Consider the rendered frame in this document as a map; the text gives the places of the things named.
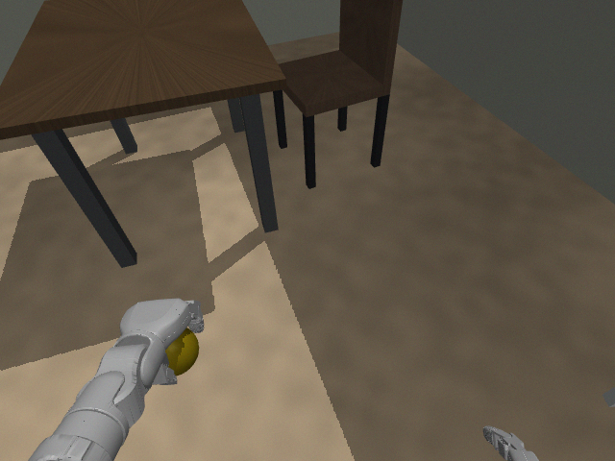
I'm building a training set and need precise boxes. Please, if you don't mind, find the left robot hand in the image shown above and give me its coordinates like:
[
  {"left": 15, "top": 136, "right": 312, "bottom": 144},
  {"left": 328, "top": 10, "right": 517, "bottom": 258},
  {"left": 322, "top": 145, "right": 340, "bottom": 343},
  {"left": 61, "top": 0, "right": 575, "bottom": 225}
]
[{"left": 120, "top": 299, "right": 204, "bottom": 385}]

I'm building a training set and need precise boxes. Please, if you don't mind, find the table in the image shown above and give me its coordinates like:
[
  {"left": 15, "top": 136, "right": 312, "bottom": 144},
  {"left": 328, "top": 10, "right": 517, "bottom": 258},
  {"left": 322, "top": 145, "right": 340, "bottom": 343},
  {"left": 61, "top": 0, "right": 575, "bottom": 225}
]
[{"left": 0, "top": 0, "right": 287, "bottom": 268}]

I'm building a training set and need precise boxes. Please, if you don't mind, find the chair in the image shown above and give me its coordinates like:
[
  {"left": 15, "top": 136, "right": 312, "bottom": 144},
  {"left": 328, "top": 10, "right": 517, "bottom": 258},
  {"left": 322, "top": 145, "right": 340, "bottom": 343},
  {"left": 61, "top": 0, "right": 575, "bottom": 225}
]
[{"left": 273, "top": 0, "right": 403, "bottom": 189}]

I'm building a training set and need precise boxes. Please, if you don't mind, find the ball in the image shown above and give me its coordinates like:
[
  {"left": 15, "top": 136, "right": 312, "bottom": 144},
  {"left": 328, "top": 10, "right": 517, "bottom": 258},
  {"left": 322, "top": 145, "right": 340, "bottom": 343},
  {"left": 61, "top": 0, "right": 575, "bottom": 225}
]
[{"left": 165, "top": 328, "right": 199, "bottom": 376}]

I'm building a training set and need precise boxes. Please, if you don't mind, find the left robot arm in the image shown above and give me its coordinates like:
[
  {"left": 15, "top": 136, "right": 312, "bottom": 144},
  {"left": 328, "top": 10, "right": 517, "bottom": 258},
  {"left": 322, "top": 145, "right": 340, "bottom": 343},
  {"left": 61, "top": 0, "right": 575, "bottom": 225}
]
[{"left": 28, "top": 330, "right": 165, "bottom": 461}]

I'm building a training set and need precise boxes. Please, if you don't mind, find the right robot hand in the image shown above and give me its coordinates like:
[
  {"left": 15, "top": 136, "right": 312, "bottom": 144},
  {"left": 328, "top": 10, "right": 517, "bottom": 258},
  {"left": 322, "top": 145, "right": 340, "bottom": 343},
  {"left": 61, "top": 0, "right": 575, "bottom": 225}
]
[{"left": 483, "top": 425, "right": 539, "bottom": 461}]

